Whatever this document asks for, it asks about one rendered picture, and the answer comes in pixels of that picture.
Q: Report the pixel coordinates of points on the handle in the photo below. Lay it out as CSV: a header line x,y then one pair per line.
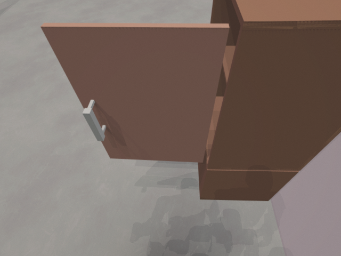
x,y
93,122

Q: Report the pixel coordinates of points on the cupboard door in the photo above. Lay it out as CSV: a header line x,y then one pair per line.
x,y
154,84

